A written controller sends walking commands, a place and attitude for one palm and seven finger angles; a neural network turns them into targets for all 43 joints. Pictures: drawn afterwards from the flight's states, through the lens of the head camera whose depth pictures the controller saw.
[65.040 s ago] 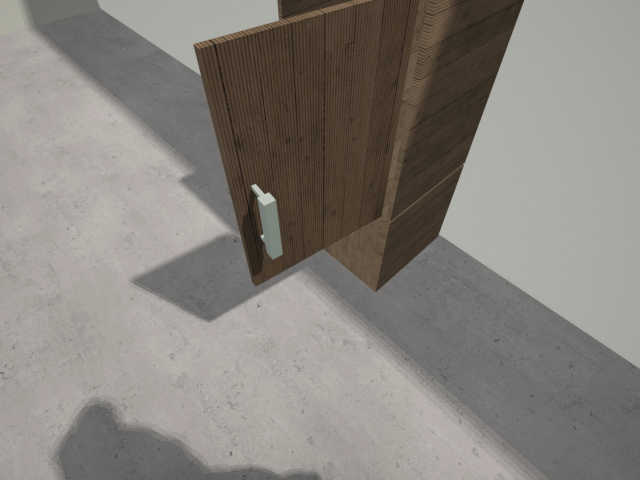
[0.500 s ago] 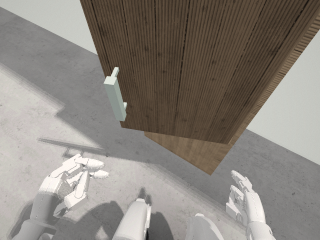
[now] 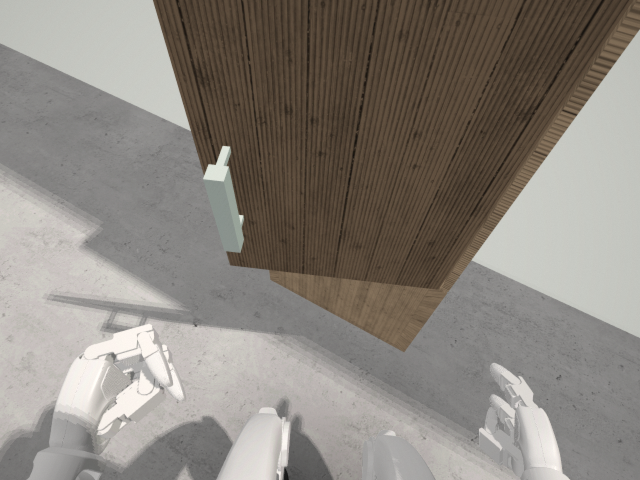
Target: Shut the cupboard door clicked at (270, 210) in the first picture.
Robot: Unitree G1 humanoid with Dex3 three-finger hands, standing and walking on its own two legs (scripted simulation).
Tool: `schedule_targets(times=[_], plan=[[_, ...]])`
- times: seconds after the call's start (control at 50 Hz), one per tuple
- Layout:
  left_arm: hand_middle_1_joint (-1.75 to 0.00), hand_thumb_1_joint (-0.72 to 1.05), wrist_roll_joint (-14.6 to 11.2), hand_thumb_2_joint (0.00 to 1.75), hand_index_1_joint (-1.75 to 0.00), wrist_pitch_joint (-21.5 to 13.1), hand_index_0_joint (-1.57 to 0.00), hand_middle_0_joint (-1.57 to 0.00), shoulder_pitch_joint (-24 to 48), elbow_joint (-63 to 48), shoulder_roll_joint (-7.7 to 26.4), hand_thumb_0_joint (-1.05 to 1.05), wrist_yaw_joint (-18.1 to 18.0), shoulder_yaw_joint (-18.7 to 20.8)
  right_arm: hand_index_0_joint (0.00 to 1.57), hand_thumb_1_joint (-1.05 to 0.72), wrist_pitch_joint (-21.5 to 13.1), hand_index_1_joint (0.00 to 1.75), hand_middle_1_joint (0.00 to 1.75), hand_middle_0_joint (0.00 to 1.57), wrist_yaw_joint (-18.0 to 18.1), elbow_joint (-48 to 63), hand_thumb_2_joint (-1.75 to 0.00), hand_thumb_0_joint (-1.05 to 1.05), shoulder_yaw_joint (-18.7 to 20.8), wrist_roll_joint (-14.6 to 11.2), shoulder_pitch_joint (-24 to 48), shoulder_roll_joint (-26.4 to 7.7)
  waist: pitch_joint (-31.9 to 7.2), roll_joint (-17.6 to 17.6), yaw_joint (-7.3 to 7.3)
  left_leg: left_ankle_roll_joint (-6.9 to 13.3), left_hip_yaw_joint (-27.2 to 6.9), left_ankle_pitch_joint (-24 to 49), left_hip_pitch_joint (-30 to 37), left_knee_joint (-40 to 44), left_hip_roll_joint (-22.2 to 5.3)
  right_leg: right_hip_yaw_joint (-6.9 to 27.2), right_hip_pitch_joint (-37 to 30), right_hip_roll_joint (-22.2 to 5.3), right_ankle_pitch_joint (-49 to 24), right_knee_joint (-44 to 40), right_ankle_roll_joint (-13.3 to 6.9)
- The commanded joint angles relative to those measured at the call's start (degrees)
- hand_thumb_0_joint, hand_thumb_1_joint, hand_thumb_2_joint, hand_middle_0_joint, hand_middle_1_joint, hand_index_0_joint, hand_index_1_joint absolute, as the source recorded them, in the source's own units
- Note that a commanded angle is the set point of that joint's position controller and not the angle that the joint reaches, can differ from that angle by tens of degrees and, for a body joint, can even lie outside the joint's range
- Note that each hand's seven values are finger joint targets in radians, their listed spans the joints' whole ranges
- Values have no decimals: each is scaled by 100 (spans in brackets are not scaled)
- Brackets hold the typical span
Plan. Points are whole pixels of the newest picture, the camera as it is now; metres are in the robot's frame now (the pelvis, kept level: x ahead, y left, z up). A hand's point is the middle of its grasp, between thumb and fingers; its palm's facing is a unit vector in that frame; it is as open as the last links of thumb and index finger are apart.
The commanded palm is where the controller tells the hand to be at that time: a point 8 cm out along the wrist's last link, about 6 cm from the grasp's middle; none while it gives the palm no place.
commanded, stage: raise the hand and make a fist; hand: left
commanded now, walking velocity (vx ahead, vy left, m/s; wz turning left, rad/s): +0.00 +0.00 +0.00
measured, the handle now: (229, 201) +0.48 +0.17 +0.02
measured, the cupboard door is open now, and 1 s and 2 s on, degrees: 23 23 23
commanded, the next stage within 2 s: bring the fist close to the handle in 0.72 s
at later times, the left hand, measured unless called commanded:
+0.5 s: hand (154, 365) +0.23 +0.20 +0.05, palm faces -0.05 -1.00 -0.02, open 3.1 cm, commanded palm +0.21 +0.25 +0.05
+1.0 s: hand (172, 356) +0.24 +0.19 +0.04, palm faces -0.05 -1.00 -0.02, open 3.1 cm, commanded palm +0.24 +0.23 +0.05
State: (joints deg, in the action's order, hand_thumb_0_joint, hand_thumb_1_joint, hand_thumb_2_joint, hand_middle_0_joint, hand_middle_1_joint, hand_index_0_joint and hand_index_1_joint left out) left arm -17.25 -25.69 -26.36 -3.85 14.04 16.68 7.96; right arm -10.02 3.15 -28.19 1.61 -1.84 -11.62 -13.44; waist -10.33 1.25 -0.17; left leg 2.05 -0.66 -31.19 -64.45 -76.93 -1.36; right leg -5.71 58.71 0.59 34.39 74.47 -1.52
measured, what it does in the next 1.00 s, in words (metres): stands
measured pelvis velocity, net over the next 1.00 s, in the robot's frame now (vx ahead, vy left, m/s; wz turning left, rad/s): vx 0.01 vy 0.00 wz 0.00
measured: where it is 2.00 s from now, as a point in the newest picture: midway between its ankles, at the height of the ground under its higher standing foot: outside the picture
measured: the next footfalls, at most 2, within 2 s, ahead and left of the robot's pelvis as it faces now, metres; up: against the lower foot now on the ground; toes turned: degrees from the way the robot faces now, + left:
none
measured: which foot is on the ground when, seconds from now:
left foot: down 0.00-1.00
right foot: down 0.00-1.00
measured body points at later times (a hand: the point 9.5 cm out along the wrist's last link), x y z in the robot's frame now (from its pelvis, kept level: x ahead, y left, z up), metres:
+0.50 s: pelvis +0.01 +0.01 +0.00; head +0.09 +0.03 +0.45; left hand +0.23 +0.25 +0.05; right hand +0.20 -0.23 -0.07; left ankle +0.05 +0.10 -0.61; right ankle +0.02 -0.11 -0.61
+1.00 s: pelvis +0.01 +0.00 +0.00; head +0.09 +0.01 +0.44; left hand +0.24 +0.24 +0.04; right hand +0.20 -0.24 -0.08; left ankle +0.05 +0.10 -0.61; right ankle +0.02 -0.11 -0.61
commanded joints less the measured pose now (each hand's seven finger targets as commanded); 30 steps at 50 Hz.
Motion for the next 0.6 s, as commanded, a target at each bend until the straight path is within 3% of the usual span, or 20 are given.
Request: schedule_targets(times=[0.0, 0.12, 0.26, 0.3, 0.36, 0.54, 0.58], plan=[[-150, 90, 26, 90, -150, -242, -130, -130, 31, -1122, 565, 0, -67, 239, 20, -90, -216, 30, 30, 20, -13, 940, -90, 0, 203, 20, 184, -773, -1086, 384, -9, -83, -469, 556, 1483, 1535, 51, 259, -412, 158, -631, -1204, -78], [-150, 90, -3, 90, -150, -239, -130, -130, 358, -1057, 633, 0, -54, 339, 20, -90, -188, 30, 30, 20, -24, 963, -90, 0, 139, 58, 113, -798, -1214, 272, 27, -103, -520, 666, 1545, 1471, 55, 205, -389, 182, -785, -1136, -82], [-150, 90, 0, 90, -150, -152, -130, -130, 544, -1051, 720, 0, 62, 377, 20, -90, -184, 30, 30, 20, -71, 949, -90, 0, 127, 62, 52, -838, -1386, 450, -5, -154, -559, 1057, 1727, 1467, 41, 163, -412, 184, -1060, -1040, -104], [-150, 90, -15, 90, -150, -103, -130, -130, 559, -992, 709, 0, 73, 392, 20, -90, -165, 30, 30, 20, -68, 951, -90, 0, 137, 44, 37, -848, -1366, 316, 9, -152, -562, 1027, 1713, 1470, 33, 162, -404, 195, -1048, -1062, -92], [-150, 90, -45, 90, -150, -59, -130, -130, 417, -1012, 715, 0, 68, 455, 20, -90, -151, 30, 30, 20, -79, 973, -90, 0, 153, 37, 33, -832, -1506, 351, -59, -156, -513, 1277, 1765, 1457, 50, 165, -552, 187, -1207, -1054, -99], [-150, 90, -41, 90, -150, -191, -130, -130, 457, -925, 764, 0, -30, 496, 20, -90, -107, 30, 30, 20, -83, 936, -90, 0, 172, 55, 6, -839, -1408, 228, -14, -122, -440, 1257, 1542, 1341, 71, 232, -593, 194, -1214, -1063, -99], [-150, 90, -45, 90, -150, -234, -130, -130, 460, -979, 724, 0, -16, 447, 20, -90, -103, 30, 30, 20, -96, 953, -90, 0, 173, 45, 17, -834, -1402, 349, -15, -144, -432, 1216, 1598, 1366, 66, 229, -552, 177, -1171, -1058, -91]])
